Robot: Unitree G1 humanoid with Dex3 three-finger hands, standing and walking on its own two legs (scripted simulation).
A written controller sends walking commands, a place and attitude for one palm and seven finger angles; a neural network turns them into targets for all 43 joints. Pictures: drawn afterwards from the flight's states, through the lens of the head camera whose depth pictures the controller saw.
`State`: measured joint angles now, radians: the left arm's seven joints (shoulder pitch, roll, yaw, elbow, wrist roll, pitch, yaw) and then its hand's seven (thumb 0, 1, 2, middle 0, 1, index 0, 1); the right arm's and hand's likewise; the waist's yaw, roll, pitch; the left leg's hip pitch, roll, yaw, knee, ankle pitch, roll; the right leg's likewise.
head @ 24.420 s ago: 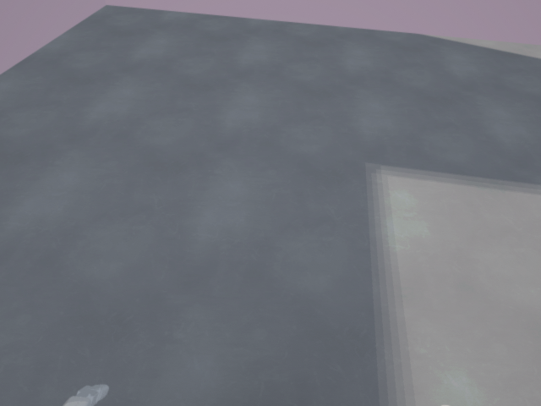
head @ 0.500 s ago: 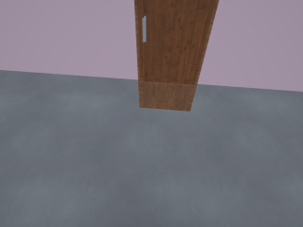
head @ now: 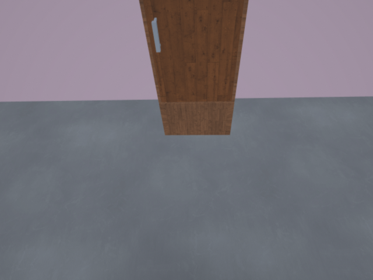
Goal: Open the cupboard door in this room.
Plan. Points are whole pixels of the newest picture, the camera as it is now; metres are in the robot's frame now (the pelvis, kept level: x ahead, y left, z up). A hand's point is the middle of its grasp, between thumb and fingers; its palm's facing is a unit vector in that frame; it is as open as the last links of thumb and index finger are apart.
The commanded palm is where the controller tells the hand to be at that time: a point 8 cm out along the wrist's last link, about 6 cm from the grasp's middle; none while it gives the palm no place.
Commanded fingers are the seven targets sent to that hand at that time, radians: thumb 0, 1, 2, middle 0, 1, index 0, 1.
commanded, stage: walk to a spot facing it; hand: left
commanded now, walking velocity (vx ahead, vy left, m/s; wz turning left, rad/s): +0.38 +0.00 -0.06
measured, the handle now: (156, 35) +1.10 +0.21 +0.00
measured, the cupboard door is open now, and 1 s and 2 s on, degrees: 0 0 0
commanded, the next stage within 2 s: take the last steps up to it in 0.32 s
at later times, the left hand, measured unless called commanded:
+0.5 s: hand out of the picture +0.10 +0.16 -0.17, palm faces +0.11 -0.98 -0.15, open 7.3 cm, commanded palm none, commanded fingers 0.00 0.90 0.90 -0.20 -0.30 -0.20 -0.30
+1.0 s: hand (157, 157) +0.51 +0.15 -0.15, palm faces -0.02 -0.98 -0.20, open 7.3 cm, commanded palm none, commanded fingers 0.00 0.90 0.90 -0.20 -0.30 -0.20 -0.30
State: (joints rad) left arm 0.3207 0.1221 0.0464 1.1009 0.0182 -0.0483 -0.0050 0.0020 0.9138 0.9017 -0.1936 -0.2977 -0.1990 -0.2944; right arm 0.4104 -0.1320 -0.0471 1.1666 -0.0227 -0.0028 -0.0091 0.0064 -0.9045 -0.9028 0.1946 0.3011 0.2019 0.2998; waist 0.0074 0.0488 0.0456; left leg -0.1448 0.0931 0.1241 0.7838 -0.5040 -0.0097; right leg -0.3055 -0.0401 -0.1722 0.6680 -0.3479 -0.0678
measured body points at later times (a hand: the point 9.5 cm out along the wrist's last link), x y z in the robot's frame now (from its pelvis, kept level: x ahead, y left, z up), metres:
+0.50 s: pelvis +0.22 +0.02 -0.01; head +0.27 +0.02 +0.44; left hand +0.10 +0.21 -0.15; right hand +0.35 -0.19 -0.15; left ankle +0.31 +0.10 -0.73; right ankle +0.02 -0.07 -0.70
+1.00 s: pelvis +0.40 -0.03 +0.01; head +0.42 -0.04 +0.46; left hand +0.51 +0.20 -0.13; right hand +0.34 -0.25 -0.16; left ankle +0.32 +0.10 -0.69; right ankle +0.45 -0.13 -0.72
